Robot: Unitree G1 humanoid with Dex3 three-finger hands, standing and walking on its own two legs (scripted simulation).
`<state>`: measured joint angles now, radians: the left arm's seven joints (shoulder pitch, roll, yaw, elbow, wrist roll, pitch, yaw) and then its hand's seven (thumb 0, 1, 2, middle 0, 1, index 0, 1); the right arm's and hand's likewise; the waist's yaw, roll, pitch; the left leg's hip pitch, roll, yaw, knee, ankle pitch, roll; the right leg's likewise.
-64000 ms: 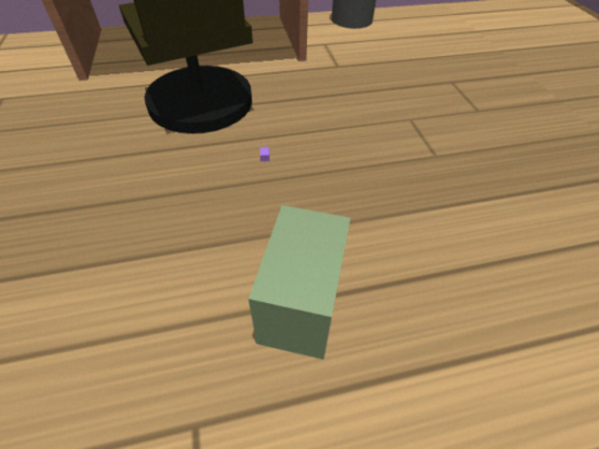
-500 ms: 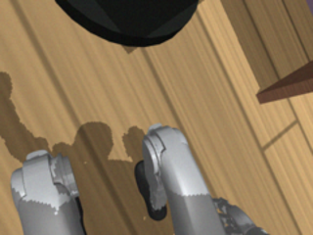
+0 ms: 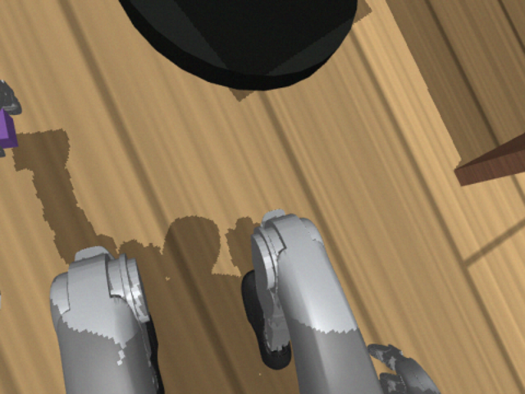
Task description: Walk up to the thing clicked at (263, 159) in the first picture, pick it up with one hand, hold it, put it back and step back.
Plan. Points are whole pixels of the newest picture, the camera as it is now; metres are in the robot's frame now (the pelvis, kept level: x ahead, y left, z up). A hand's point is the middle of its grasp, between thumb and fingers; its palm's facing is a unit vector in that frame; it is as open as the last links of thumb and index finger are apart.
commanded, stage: lift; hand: left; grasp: from above
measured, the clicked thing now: out of the picture +0.50 +0.32 -0.18
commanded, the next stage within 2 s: hold in 1.60 s
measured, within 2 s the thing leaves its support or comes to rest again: neither
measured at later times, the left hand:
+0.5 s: hand out of the picture +0.42 +0.32 -0.02, palm faces -0.46 -0.10 -0.88, open 7.2 cm
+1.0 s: hand out of the picture +0.35 +0.29 +0.19, palm faces -0.44 -0.12 -0.89, open 7.2 cm
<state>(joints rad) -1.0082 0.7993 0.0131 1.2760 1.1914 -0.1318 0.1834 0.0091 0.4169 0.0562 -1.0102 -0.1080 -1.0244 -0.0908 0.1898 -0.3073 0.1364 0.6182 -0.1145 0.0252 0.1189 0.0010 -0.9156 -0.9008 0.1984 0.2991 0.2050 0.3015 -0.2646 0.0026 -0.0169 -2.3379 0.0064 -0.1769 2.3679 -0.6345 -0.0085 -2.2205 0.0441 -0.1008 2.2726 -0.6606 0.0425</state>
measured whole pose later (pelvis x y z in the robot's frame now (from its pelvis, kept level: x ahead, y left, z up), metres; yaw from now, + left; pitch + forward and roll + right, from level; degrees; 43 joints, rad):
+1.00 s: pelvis +0.02 +0.00 +0.27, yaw +8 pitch +23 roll -4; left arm -0.39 0.51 -0.12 0.69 0.99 -0.02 0.05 0.01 0.45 0.06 -0.96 -0.16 -0.98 -0.14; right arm 0.17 -0.23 0.00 0.68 0.03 0.04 -0.04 0.01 -0.91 -0.90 0.20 0.30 0.21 0.30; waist -0.08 0.05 -0.16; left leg -1.36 0.03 -0.05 1.49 -0.54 0.00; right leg -1.30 0.02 -0.02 1.44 -0.55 0.03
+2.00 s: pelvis +0.09 +0.01 +0.41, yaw +8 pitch +7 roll -1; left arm -0.28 0.40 -0.21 0.71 1.00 0.00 0.04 0.01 0.44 0.07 -0.97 -0.16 -0.99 -0.14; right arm 0.22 -0.25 -0.05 0.71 0.05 0.04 -0.05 0.01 -0.90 -0.89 0.20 0.30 0.20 0.30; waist -0.03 0.04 -0.08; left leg -0.50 0.03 0.02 0.71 -0.34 0.00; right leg -0.47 0.00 0.03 0.69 -0.35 0.02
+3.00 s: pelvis +0.08 +0.00 +0.43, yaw +8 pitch +2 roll +0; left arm -0.22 0.42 -0.22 0.55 0.98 0.00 -0.06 0.01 0.45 0.05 -0.96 -0.17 -0.98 -0.15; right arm 0.17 -0.25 -0.02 0.68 0.07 0.07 -0.07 0.01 -0.91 -0.90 0.20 0.30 0.20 0.30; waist 0.01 0.06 -0.02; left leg -0.31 0.03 0.03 0.52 -0.24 -0.01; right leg -0.30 0.00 0.04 0.53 -0.26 0.01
